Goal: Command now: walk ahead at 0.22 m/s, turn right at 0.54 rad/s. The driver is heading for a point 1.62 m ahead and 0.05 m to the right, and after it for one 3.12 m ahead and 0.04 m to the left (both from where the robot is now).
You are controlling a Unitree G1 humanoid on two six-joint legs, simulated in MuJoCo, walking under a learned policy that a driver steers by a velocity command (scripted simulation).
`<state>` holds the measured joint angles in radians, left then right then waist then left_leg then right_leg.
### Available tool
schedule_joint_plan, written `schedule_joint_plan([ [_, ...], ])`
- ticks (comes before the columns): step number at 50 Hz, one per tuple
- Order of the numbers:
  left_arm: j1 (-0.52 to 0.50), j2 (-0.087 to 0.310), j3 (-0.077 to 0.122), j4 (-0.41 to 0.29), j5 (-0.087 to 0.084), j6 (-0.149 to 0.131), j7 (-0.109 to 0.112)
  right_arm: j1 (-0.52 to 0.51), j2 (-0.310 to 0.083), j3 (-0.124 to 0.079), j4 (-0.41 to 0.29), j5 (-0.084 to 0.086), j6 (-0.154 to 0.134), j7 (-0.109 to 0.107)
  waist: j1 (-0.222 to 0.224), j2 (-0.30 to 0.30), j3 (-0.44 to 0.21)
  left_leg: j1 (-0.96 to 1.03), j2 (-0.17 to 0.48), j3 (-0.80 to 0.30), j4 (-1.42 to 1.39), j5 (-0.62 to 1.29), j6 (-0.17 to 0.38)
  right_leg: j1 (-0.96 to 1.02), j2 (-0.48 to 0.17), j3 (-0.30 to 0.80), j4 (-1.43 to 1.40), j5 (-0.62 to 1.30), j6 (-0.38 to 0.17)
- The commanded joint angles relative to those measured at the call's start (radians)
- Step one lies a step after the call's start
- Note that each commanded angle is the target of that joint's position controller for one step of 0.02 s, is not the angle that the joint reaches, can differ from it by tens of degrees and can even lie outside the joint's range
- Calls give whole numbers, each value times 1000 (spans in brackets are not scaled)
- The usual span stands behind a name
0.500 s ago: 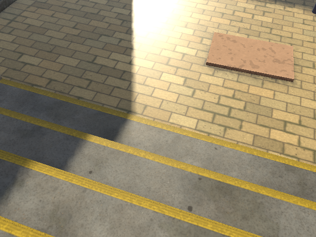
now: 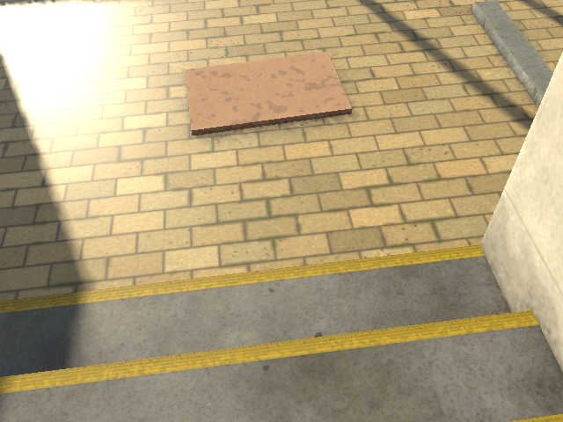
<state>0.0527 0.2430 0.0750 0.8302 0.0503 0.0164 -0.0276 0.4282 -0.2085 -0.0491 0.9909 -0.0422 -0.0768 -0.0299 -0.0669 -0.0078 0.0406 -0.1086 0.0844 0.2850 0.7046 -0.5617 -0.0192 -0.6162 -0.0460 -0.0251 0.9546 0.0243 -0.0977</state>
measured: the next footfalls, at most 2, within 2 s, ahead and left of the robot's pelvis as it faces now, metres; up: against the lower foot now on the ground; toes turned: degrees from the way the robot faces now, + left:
right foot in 0.06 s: +0.16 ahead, -0.13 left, -0.05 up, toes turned -9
left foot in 0.42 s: +0.30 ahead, +0.04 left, -0.13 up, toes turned -5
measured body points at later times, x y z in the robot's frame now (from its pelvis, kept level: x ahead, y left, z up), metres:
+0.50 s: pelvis +0.21 -0.03 -0.08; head +0.22 -0.01 +0.36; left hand +0.23 +0.21 -0.25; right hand +0.22 -0.29 -0.21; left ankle +0.26 +0.05 -0.83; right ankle +0.19 -0.14 -0.70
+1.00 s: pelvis +0.25 -0.07 -0.09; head +0.24 -0.08 +0.36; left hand +0.35 +0.14 -0.24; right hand +0.22 -0.30 -0.25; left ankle +0.26 +0.04 -0.83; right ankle +0.28 -0.16 -0.83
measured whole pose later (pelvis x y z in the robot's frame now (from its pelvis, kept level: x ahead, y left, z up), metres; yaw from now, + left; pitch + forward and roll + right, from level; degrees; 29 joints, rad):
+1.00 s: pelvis +0.25 -0.07 -0.09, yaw -9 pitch -1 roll +0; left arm 0.20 0.16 -0.01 1.04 0.00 0.02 0.02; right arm 0.31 -0.19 0.01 1.02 -0.02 0.03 0.00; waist -0.01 0.01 0.00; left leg -0.17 0.03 0.08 0.42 -0.23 0.00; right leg -0.23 0.04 -0.02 0.40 -0.15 -0.05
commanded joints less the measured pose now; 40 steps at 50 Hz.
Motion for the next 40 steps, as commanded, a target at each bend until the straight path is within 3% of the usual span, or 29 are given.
schedule_joint_plan([
  [1, -184, 1, -8, -107, -14, -40, -14, 137, -83, -14, 13, -13, 6, -14, -58, 105, 98, 148, 267, -204, -35, 698, 114, -202, -22, -46, -183, 8, 13],
  [3, 15, 16, -3, -30, -14, -55, -24, 0, -125, -25, -28, -4, 6, -4, 47, 86, 9, -131, 222, -107, 143, 673, 71, 240, 58, -124, -263, 28, -3],
  [4, 63, 42, 6, 24, -22, -62, -27, 62, -64, -10, -35, 14, 2, -3, 35, -82, -21, -220, 152, -42, 249, 483, 29, 393, 109, -130, -370, 272, 32],
  [5, 172, 46, 17, 67, -24, -64, -16, 17, -122, -23, -46, 21, 1, 4, 110, -92, -46, -323, 100, -8, 390, 374, -2, 562, 151, -140, -446, 304, 27],
  [6, 311, 85, 29, 120, -2, -70, -2, -97, -204, -52, -95, 51, -2, 12, 230, -195, -85, -558, 30, -10, 617, 177, -28, 849, 93, -41, -562, 397, -26],
  [7, 343, 235, 60, 100, -24, -62, 14, -119, -227, -67, -146, 93, -4, 11, 235, -271, -217, -672, -57, -117, 890, -130, -29, 963, -241, 405, -529, 782, -194],
  [8, 285, 187, 33, 90, -47, -64, 22, -148, -203, -68, -92, 91, 13, -7, 197, -23, -126, -598, -5, -226, 793, -108, 18, 820, -247, 278, -494, 1146, -151],
  [9, 270, 180, 18, 81, -52, -68, 33, -68, -115, -47, -99, 76, 13, -14, 152, -78, -119, -569, -32, -239, 736, -51, 21, 738, -319, 311, -536, 1178, -178],
  [10, 251, 132, 1, 94, -60, -72, 41, -36, -43, -18, -79, 29, 25, -24, 131, -85, -56, -518, -5, -256, 650, -5, 24, 595, -326, 347, -584, 967, -200],
  [11, 211, 102, -8, 88, -75, -83, 46, -51, -57, -21, -75, -15, 41, -34, 119, -98, 28, -463, 3, -264, 590, -17, 28, 449, -296, 354, -597, 901, -202],
  [12, 169, 76, -21, 92, -63, -93, 46, -8, -56, -16, -57, -26, 53, -34, 79, -93, 56, -385, 16, -269, 487, 1, 32, 337, -247, 298, -599, 821, -186],
  [14, 228, 59, -23, 135, -38, -130, 47, 30, -66, -19, -17, -4, 51, -41, 83, -72, 32, -387, 28, -316, 348, 220, 37, 331, -195, 266, -526, 741, -171],
  [15, 250, 48, -27, 160, -41, -143, 50, 20, -80, -21, -15, 10, 42, -45, 77, -62, 11, -377, 29, -316, 285, 273, 32, 343, -197, 272, -504, 769, -169],
  [16, 225, 27, -28, 160, -55, -148, 51, 18, -33, -6, -17, 17, 28, -42, 39, 39, 5, -289, 22, -300, 107, 571, 0, 249, -149, 203, -448, 529, -149],
  [18, 105, 6, -38, 119, -48, -144, 69, -53, -28, 9, -37, 31, -10, -16, 31, 9, 47, -23, -30, -239, -272, 776, -49, 99, 4, 87, -443, -48, -75],
  [19, 113, 13, -40, 129, -39, -133, 83, -18, -38, 8, -14, 33, -11, -10, 14, 12, 77, 97, -36, -241, -391, 867, -43, 53, 4, 114, -430, -33, -79],
  [20, 133, 14, -41, 143, -60, -120, 90, 70, -51, 6, 27, 29, -7, -12, -19, 35, 89, 229, -24, -234, -457, 948, -36, -12, 27, 105, -356, -23, -76],
  [21, 195, -8, -46, 162, -81, -112, 83, 121, -83, 8, 35, 9, -13, -5, -23, 122, 83, 293, 28, -261, -434, 1028, -12, -68, 105, 52, -166, -233, -52],
  [22, 276, -17, -35, 170, -95, -89, 77, 187, -141, 11, -1, -15, -20, 10, -53, 264, 30, 321, 222, -350, -274, 1538, 96, -145, 236, -4, 316, -739, -9],
  [23, 321, -25, -29, 162, -64, -67, 92, 184, -201, 5, -4, -18, -9, 13, -16, 226, 23, 209, 279, -332, -236, 1788, 189, -146, 285, 101, 532, -727, -12],
  [25, 350, 10, -20, 142, -43, -26, 105, 36, -156, 21, -36, 2, 30, 13, 69, 113, -12, 117, 273, -297, -318, 1281, 248, -190, 199, 117, 559, -552, 6],
  [27, 341, 41, -15, 122, -2, 21, 80, -151, -153, 24, -105, 19, 45, -12, 119, 175, -48, -48, 312, -364, -403, 912, 330, -97, 120, 118, 459, -377, 80],
  [28, 273, 65, -6, 106, -4, 38, 59, -162, -107, 41, -110, 25, 46, -17, 102, 110, -25, -113, 289, -329, -418, 882, 326, -50, 106, 114, 395, -318, 100],
  [30, 235, -1, -26, 88, -19, 50, 37, -143, -86, 54, -90, 25, 46, -22, 113, 75, -15, -185, 219, -265, -402, 809, 271, 67, 66, 105, 151, -216, 111],
  [32, 245, -53, -55, 102, -20, 54, 29, -143, -91, 56, -68, 31, 41, -15, 113, 117, -44, -239, 164, -222, -383, 738, 219, 250, 47, 47, -81, -152, 100],
  [36, 240, -17, -58, 112, -26, 47, 37, -130, -121, 44, -50, 27, 70, 8, 98, 118, 9, -278, 152, -289, -335, 502, 197, 401, 74, -29, -349, -255, 70],
  [38, 281, 37, -52, 125, -20, 16, 44, -73, -91, 44, -44, 14, 86, 5, 90, -20, -3, -303, 98, -292, -244, 301, 110, 527, -58, 145, -550, -20, 57],
  [39, 247, 111, -42, 119, -26, 1, 54, 21, -36, 48, -49, 37, 91, 10, 13, -186, -23, -318, -6, -233, -172, 158, 67, 524, -209, 311, -556, 229, -24],
  [40, 249, 72, -57, 131, -44, -1, 54, -29, -51, 45, -35, 46, 114, 2, 79, -225, -36, -223, -44, -225, -149, 110, 41, 386, -237, 383, -639, 134, -95],
])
